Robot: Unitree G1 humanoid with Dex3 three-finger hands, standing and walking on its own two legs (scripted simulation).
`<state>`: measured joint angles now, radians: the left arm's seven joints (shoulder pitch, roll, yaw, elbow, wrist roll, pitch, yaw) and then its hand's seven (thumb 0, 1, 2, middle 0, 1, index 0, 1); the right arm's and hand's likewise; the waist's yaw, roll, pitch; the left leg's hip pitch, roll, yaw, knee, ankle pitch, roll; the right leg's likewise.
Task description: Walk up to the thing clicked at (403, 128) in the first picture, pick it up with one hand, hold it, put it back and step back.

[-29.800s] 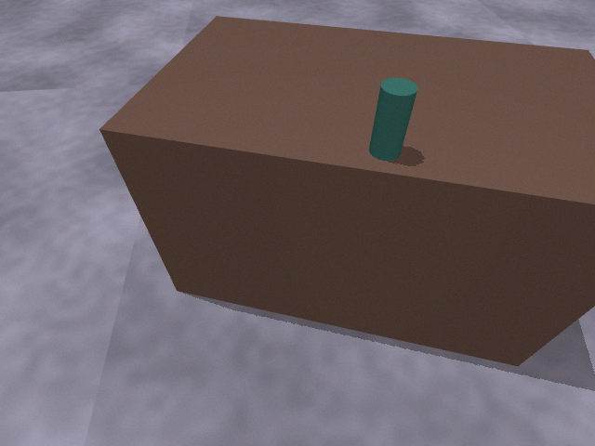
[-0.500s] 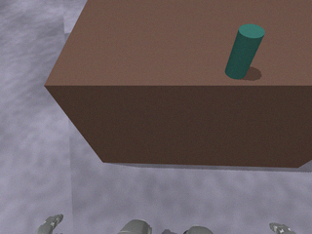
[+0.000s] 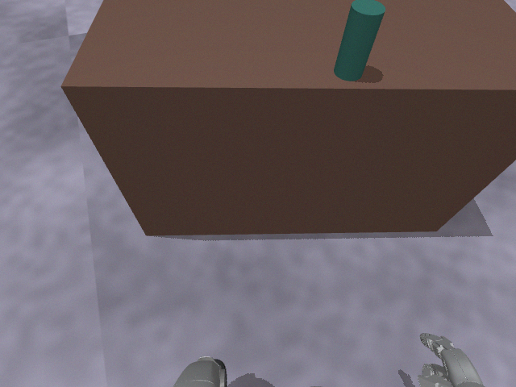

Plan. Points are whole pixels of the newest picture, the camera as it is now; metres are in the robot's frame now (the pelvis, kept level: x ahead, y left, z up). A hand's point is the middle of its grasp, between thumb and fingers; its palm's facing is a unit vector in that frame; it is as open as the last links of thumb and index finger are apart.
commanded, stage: step back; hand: right
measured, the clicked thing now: (357, 42) +0.80 -0.20 +0.07
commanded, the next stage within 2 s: stand in 1.70 s
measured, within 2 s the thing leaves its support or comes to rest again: neither
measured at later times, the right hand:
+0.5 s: hand out of the picture -0.07 -0.27 -0.14, palm faces -0.15 +0.91 -0.40, open 7.4 cm
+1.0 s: hand out of the picture -0.19 -0.30 -0.15, palm faces -0.14 +0.92 -0.37, open 7.4 cm
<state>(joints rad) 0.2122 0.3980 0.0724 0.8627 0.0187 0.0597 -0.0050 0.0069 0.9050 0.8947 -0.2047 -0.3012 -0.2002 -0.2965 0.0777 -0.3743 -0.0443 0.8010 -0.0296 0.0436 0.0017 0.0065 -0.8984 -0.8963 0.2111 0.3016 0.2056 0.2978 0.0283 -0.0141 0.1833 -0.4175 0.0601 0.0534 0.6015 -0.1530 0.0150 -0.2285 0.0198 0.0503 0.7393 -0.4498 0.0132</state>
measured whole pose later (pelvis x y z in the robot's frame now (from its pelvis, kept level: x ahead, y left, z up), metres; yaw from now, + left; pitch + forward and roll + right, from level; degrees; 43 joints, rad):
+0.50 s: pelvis -0.17 -0.01 +0.00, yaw +6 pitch -3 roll +0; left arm 0.08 0.40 0.07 0.80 0.01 0.09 0.02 0.01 0.90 0.89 -0.21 -0.30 -0.20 -0.30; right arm 0.18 -0.35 -0.03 0.88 -0.03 0.04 0.00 0.01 -0.90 -0.90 0.21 0.30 0.20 0.30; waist 0.00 -0.03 0.18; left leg -0.30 -0.02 -0.01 0.65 -0.30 0.03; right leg -0.50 0.07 0.12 1.12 -0.53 -0.01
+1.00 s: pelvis -0.27 -0.04 +0.00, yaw +5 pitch -3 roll +1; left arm 0.24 0.38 0.06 0.96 0.04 0.01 -0.02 0.01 0.90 0.89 -0.21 -0.30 -0.20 -0.30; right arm 0.24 -0.38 -0.06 0.99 -0.03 0.02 0.02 0.01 -0.90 -0.90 0.21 0.30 0.20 0.30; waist 0.04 0.00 0.08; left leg -0.27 -0.03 -0.03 0.60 -0.33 0.00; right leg -0.22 -0.04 -0.02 0.63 -0.37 0.00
